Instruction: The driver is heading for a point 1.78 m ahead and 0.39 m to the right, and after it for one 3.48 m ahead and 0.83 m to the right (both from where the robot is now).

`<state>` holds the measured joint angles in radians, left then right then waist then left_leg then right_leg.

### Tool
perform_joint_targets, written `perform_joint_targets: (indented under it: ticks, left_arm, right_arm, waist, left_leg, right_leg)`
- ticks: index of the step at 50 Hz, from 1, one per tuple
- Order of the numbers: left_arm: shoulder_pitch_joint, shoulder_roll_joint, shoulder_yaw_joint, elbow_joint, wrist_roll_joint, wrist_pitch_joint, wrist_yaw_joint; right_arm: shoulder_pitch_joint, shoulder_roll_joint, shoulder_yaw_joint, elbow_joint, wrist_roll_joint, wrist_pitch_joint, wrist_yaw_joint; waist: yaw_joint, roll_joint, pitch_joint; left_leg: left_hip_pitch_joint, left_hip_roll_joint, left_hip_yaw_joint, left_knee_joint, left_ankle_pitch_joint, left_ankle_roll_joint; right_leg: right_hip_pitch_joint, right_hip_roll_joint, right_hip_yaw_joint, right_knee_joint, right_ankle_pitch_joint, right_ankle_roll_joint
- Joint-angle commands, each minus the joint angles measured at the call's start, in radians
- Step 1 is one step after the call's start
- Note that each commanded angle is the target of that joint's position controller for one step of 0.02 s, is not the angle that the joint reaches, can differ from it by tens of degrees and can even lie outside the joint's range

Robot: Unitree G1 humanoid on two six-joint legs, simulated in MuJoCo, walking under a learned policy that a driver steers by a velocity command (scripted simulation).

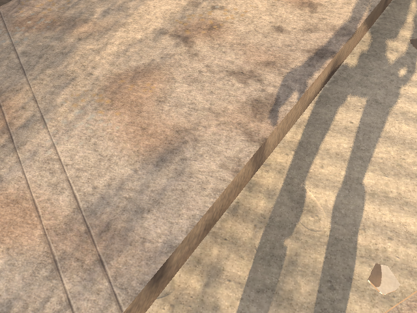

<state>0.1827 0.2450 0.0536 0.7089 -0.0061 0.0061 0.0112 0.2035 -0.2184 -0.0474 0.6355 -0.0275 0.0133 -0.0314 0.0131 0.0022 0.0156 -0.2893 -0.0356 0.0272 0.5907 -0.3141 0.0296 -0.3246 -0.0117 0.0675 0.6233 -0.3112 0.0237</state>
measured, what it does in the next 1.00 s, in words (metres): steps on the spot, turning right: left foot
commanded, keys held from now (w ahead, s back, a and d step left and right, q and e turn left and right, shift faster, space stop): e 0.60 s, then no key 0.20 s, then w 0.20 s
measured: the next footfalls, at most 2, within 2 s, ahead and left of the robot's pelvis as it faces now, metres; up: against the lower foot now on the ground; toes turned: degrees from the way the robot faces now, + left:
left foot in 0.68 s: +0.11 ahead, +0.09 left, +0.02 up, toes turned -31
right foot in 1.20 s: -0.02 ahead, -0.16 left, +0.00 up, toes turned -27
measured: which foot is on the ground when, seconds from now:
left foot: down 0.00-0.24, up 0.26-0.66, down 0.68-1.00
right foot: down 0.00-0.92, up 0.94-1.00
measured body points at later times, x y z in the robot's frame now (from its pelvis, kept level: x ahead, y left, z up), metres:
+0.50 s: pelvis -0.01 -0.06 +0.01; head +0.02 -0.10 +0.46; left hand +0.21 +0.16 -0.06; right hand +0.08 -0.37 -0.09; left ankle +0.02 +0.12 -0.62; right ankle -0.01 -0.13 -0.73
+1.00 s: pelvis +0.02 -0.02 +0.02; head +0.03 -0.02 +0.47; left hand +0.27 +0.16 -0.08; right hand +0.01 -0.31 -0.08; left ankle +0.07 +0.11 -0.72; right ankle -0.03 -0.12 -0.69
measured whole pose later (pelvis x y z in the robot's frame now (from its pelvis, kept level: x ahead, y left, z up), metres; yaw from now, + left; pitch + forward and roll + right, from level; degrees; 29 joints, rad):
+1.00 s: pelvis +0.02 -0.02 +0.02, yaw -26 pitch +1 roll +1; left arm 0.20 0.29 0.06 0.67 -0.03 0.03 0.01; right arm 0.24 -0.23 -0.07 0.74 -0.02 -0.04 -0.03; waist -0.01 -0.05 -0.02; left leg -0.22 -0.02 -0.07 0.50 -0.54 0.16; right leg -0.40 0.08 0.13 0.83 -0.45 0.02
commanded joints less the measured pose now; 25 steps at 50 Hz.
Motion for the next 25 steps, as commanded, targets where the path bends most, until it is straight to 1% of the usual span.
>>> perform_joint_targets:
  ticks: [1,2,3,4,5,6,7,8,9,10,11,12,13,14,15,16,17,18,19,21,23,25]
  left_arm:
    - [-0.062,0.115,0.034,-0.114,-0.005,-0.012,0.008]
    - [-0.059,0.111,0.035,-0.126,-0.005,-0.007,0.006]
    - [-0.041,0.108,0.037,-0.129,-0.003,0.000,0.002]
    - [-0.036,0.109,0.038,-0.133,0.001,0.006,-0.004]
    - [-0.051,0.113,0.041,-0.145,-0.001,0.012,-0.011]
    - [-0.069,0.102,0.037,-0.160,-0.006,0.016,-0.018]
    - [-0.069,0.091,0.032,-0.163,-0.010,0.020,-0.024]
    - [-0.049,0.090,0.032,-0.157,-0.013,0.023,-0.026]
    - [-0.017,0.090,0.034,-0.145,-0.015,0.026,-0.030]
    - [0.020,0.093,0.039,-0.131,-0.016,0.029,-0.034]
    - [0.040,0.109,0.049,-0.124,-0.015,0.031,-0.032]
    - [0.060,0.178,0.069,-0.136,-0.007,0.025,-0.025]
    - [0.052,0.304,0.087,-0.184,0.019,0.012,-0.018]
    - [0.097,0.260,0.068,-0.192,0.052,-0.013,-0.027]
    - [0.048,0.241,0.058,-0.187,0.051,-0.029,-0.029]
    - [0.005,0.223,0.055,-0.189,0.026,-0.031,-0.022]
    - [-0.029,0.208,0.049,-0.195,0.006,-0.024,-0.012]
    - [-0.049,0.199,0.043,-0.200,-0.001,-0.017,-0.005]
    - [-0.051,0.194,0.040,-0.203,0.001,-0.011,-0.001]
    - [-0.030,0.184,0.038,-0.202,0.002,-0.009,0.010]
    - [-0.005,0.187,0.040,-0.198,0.000,-0.007,0.017]
    - [0.005,0.192,0.044,-0.197,-0.002,0.000,0.023]
  right_arm:
    - [0.034,-0.130,-0.060,-0.079,0.005,-0.005,-0.011]
    - [0.048,-0.145,-0.066,-0.076,0.007,-0.005,-0.011]
    - [0.032,-0.158,-0.069,-0.078,0.009,-0.006,-0.012]
    - [0.003,-0.153,-0.067,-0.090,0.013,-0.011,-0.016]
    - [-0.001,-0.161,-0.066,-0.095,0.016,-0.016,-0.019]
    - [-0.006,-0.181,-0.071,-0.092,0.017,-0.020,-0.020]
    - [-0.028,-0.207,-0.078,-0.090,0.022,-0.021,-0.021]
    - [-0.054,-0.221,-0.082,-0.090,0.028,-0.019,-0.023]
    - [-0.076,-0.221,-0.082,-0.089,0.034,-0.012,-0.025]
    - [-0.083,-0.212,-0.079,-0.086,0.040,-0.004,-0.026]
    - [-0.048,-0.185,-0.073,-0.073,0.040,0.002,-0.024]
    - [0.008,-0.139,-0.064,-0.066,0.024,0.005,-0.022]
    - [-0.051,-0.099,-0.042,-0.135,-0.004,0.003,-0.024]
    - [-0.098,-0.143,-0.052,-0.128,0.014,-0.006,-0.027]
    - [-0.086,-0.166,-0.057,-0.109,0.032,-0.004,-0.027]
    - [-0.067,-0.174,-0.062,-0.084,0.023,0.000,-0.032]
    - [-0.072,-0.178,-0.064,-0.072,0.009,0.003,-0.041]
    - [-0.068,-0.177,-0.066,-0.070,0.007,0.005,-0.039]
    - [-0.057,-0.164,-0.063,-0.062,0.010,0.006,-0.035]
    - [-0.053,-0.147,-0.056,-0.052,0.018,0.003,-0.029]
    - [-0.076,-0.140,-0.052,-0.052,0.019,0.000,-0.031]
    - [-0.101,-0.138,-0.050,-0.053,0.021,-0.003,-0.032]
  waist:
    - [-0.027,0.016,-0.059]
    - [-0.024,0.077,-0.069]
    - [-0.010,0.137,-0.076]
    - [-0.007,0.165,-0.087]
    - [-0.019,0.148,-0.080]
    - [-0.023,0.116,-0.071]
    - [-0.017,0.100,-0.064]
    - [-0.007,0.110,-0.073]
    - [0.008,0.122,-0.086]
    - [0.024,0.129,-0.096]
    - [0.020,0.101,-0.090]
    - [0.000,-0.085,-0.081]
    - [-0.004,-0.364,-0.073]
    - [0.066,-0.215,-0.186]
    - [0.024,-0.123,-0.139]
    - [-0.002,-0.060,-0.105]
    - [-0.011,-0.038,-0.100]
    - [-0.027,-0.051,-0.102]
    - [-0.034,-0.068,-0.112]
    - [-0.025,-0.080,-0.137]
    - [-0.010,-0.086,-0.142]
    - [-0.001,-0.106,-0.140]
  left_leg:
    - [0.080,0.139,-0.138,-0.116,0.074,0.077]
    - [0.097,0.217,-0.214,-0.161,0.108,0.120]
    - [0.100,0.307,-0.282,-0.183,0.182,0.173]
    - [0.086,0.376,-0.331,-0.186,0.273,0.221]
    - [0.090,0.416,-0.346,-0.190,0.356,0.246]
    - [0.099,0.425,-0.327,-0.183,0.400,0.240]
    - [0.081,0.407,-0.276,-0.172,0.425,0.211]
    - [0.054,0.376,-0.213,-0.153,0.442,0.178]
    - [0.027,0.341,-0.146,-0.122,0.432,0.144]
    - [0.000,0.309,-0.085,-0.077,0.372,0.111]
    - [-0.037,0.269,-0.026,-0.001,0.250,0.069]
    - [-0.169,0.185,0.081,0.230,0.041,-0.013]
    - [-0.465,0.023,0.071,0.555,-0.377,-0.110]
    - [-0.454,0.021,-0.115,0.747,-0.412,-0.112]
    - [-0.487,0.038,-0.135,0.801,-0.321,-0.106]
    - [-0.499,0.055,-0.130,0.788,-0.225,-0.102]
    - [-0.496,0.068,-0.135,0.756,-0.145,-0.104]
    - [-0.450,0.069,-0.132,0.739,-0.093,-0.107]
    - [-0.421,0.053,-0.120,0.748,-0.054,-0.112]
    - [-0.416,0.040,-0.123,0.718,-0.016,-0.121]
    - [-0.429,0.033,-0.131,0.649,-0.006,-0.130]
    - [-0.430,0.031,-0.138,0.558,0.000,-0.139]
  right_leg:
    - [-0.126,-0.016,0.056,0.021,0.143,-0.051]
    - [-0.157,0.005,0.019,0.102,0.136,-0.034]
    - [-0.176,0.012,-0.027,0.184,0.031,-0.018]
    - [-0.184,0.002,-0.050,0.280,-0.145,-0.011]
    - [-0.219,-0.017,-0.047,0.361,-0.257,-0.011]
    - [-0.243,-0.040,-0.042,0.372,-0.290,-0.016]
    - [-0.219,-0.052,-0.050,0.331,-0.259,-0.023]
    - [-0.156,-0.045,-0.074,0.272,-0.193,-0.029]
    - [-0.080,-0.022,-0.112,0.186,-0.107,-0.034]
    - [0.002,0.016,-0.153,0.078,-0.009,-0.042]
    - [0.071,0.051,-0.149,-0.021,0.051,-0.059]
    - [0.178,-0.038,0.051,-0.149,0.286,-0.113]
    - [0.249,-0.342,0.557,-0.260,0.604,-0.328]
    - [0.250,-0.396,0.620,-0.284,0.597,-0.430]
    - [0.231,-0.351,0.515,-0.255,0.550,-0.389]
    - [0.206,-0.287,0.422,-0.229,0.495,-0.319]
    - [0.190,-0.246,0.372,-0.224,0.469,-0.272]
    - [0.152,-0.208,0.333,-0.229,0.471,-0.248]
    - [0.138,-0.181,0.312,-0.234,0.471,-0.241]
    - [0.175,-0.163,0.300,-0.239,0.471,-0.240]
    - [0.216,-0.156,0.312,-0.243,0.457,-0.238]
    - [0.242,-0.147,0.333,-0.248,0.413,-0.230]
Velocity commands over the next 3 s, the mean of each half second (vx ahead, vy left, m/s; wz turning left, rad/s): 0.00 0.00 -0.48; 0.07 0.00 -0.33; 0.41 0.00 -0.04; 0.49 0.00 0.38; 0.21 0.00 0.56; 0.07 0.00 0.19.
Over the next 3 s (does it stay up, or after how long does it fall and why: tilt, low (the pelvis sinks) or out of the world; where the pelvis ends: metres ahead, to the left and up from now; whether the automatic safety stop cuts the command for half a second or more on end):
stays up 0.54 -0.25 0.05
